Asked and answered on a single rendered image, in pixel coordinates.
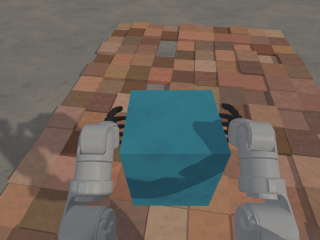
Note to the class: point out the robot right hand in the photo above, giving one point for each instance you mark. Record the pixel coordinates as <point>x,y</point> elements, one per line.
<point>235,115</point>

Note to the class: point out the robot left hand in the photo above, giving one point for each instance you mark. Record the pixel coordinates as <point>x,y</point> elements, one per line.
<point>110,117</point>

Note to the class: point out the carton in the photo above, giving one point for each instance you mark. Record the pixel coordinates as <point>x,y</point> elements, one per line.
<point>173,149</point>

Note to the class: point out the right robot forearm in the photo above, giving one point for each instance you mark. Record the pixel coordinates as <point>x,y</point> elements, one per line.
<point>258,162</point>

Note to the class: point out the right robot upper arm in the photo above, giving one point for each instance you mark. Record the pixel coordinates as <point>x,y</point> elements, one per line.
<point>264,221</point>

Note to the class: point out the left robot upper arm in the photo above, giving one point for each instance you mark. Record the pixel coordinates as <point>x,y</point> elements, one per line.
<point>89,222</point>

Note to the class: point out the left robot forearm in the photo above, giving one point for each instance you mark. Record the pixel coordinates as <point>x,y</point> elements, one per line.
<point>93,169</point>

